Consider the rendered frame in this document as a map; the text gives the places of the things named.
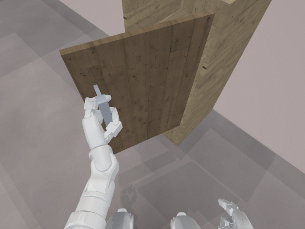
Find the cupboard door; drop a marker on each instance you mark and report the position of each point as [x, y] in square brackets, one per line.
[148, 72]

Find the robot left hand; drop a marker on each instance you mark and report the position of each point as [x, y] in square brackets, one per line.
[92, 124]

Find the handle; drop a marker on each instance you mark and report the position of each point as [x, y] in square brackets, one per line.
[103, 106]

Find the robot right hand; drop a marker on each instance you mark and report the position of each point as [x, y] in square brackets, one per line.
[239, 219]

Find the left robot thigh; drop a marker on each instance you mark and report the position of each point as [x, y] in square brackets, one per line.
[120, 220]

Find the robot right shin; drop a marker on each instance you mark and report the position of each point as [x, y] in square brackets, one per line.
[181, 213]

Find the left robot forearm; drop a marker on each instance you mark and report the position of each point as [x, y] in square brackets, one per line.
[96, 198]

